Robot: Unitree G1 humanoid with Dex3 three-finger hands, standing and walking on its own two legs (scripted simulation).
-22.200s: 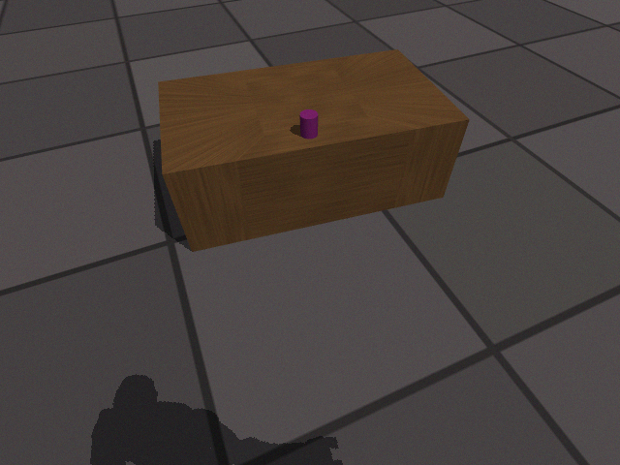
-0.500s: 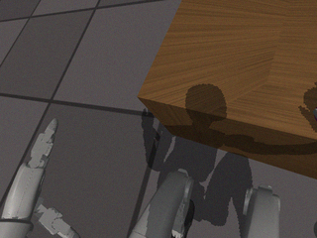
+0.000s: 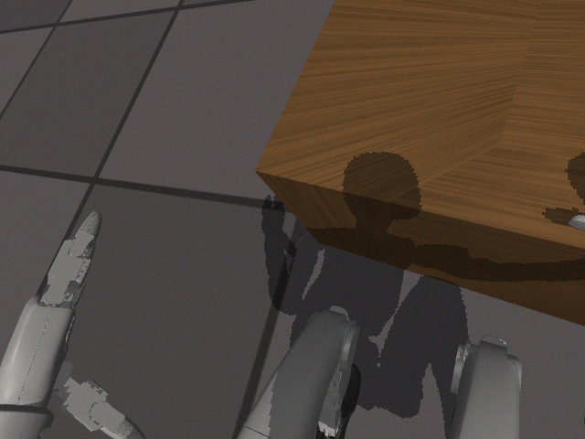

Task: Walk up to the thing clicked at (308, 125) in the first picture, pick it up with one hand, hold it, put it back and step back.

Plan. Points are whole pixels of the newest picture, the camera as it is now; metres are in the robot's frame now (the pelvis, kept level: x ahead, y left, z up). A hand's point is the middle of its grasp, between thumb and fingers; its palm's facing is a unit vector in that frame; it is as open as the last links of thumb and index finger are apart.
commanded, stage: withdraw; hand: right
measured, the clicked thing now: out of the picture +0.48 -0.26 -0.06
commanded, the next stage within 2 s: rise in 0.46 s
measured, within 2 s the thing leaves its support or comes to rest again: neither
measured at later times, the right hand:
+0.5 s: hand out of the picture +0.47 -0.32 +0.06, palm faces +0.36 +0.93 -0.03, open 17.5 cm
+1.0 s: hand out of the picture +0.44 -0.40 +0.17, palm faces +0.50 +0.81 -0.32, open 17.4 cm
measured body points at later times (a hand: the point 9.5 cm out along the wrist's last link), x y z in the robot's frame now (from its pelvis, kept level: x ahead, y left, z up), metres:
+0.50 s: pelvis +0.02 -0.01 +0.05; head +0.16 -0.09 +0.47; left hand +0.18 +0.26 +0.16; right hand +0.45 -0.37 +0.07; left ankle +0.08 +0.14 -0.49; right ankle +0.08 -0.14 -0.49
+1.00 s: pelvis +0.05 -0.02 +0.16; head +0.13 -0.07 +0.60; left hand +0.23 +0.21 +0.16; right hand +0.41 -0.44 +0.19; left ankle +0.08 +0.14 -0.49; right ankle +0.07 -0.14 -0.49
